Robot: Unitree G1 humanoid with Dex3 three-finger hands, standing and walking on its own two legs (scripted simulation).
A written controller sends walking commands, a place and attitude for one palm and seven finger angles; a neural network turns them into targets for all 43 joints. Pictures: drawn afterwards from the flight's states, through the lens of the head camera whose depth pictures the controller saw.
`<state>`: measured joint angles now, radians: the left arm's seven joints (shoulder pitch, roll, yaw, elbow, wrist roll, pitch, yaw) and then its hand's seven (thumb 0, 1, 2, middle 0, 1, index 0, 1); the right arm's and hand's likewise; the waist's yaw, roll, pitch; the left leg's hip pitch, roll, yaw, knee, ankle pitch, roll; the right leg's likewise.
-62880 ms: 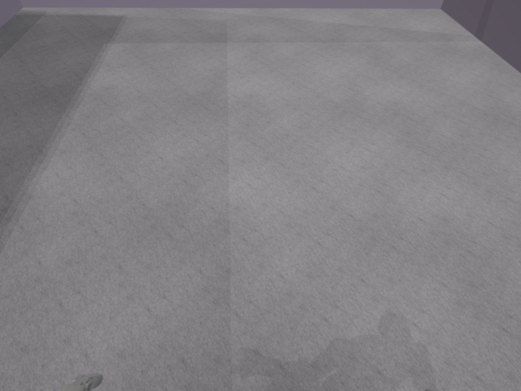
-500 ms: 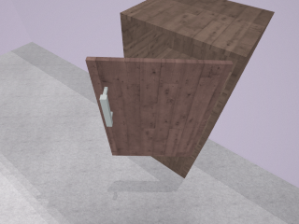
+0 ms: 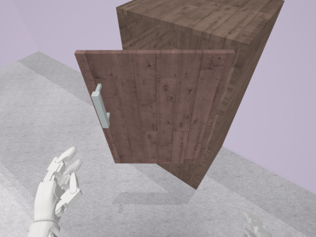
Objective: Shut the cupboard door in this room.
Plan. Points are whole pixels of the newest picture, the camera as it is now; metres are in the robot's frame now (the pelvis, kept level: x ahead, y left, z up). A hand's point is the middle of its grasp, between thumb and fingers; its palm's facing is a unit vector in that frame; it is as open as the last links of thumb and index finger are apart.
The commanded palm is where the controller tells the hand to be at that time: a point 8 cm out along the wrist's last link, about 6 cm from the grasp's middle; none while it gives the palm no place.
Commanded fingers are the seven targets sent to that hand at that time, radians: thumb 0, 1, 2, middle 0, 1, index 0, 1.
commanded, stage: raise the hand and make a fist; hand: left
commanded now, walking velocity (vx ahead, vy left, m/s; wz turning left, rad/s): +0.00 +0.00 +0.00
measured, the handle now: (102, 106) +0.49 +0.19 +0.05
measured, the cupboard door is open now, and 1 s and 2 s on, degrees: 35 35 35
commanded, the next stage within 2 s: bring the fist close to the handle in 1.68 s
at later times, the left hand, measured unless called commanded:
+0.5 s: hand (78, 213) +0.19 +0.19 +0.01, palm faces -0.02 -1.00 -0.02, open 4.6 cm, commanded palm +0.15 +0.25 +0.01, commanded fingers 0.00 0.90 0.90 -0.88 -1.04 -0.88 -1.04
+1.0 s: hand (60, 204) +0.20 +0.22 +0.03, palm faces +0.01 -1.00 -0.02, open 3.1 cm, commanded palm +0.17 +0.28 +0.04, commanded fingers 0.00 0.90 0.90 -1.30 -1.50 -1.30 -1.50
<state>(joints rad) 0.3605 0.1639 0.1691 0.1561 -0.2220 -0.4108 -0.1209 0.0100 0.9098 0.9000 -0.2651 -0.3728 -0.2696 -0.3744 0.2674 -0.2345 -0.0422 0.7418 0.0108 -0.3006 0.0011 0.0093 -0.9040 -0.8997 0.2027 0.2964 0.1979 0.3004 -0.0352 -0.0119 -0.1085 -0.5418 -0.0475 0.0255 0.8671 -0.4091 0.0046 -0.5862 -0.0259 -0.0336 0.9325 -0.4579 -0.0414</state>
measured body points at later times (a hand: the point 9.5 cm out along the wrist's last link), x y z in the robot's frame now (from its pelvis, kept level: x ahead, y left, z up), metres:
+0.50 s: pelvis -0.05 +0.00 -0.04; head +0.01 +0.00 +0.40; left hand +0.18 +0.24 +0.01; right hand +0.12 -0.23 -0.12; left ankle -0.01 +0.13 -0.69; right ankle +0.00 -0.09 -0.69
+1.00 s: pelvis -0.02 +0.04 -0.03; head +0.03 +0.06 +0.42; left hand +0.19 +0.28 +0.04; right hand +0.18 -0.18 -0.08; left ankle -0.01 +0.13 -0.69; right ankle +0.00 -0.09 -0.69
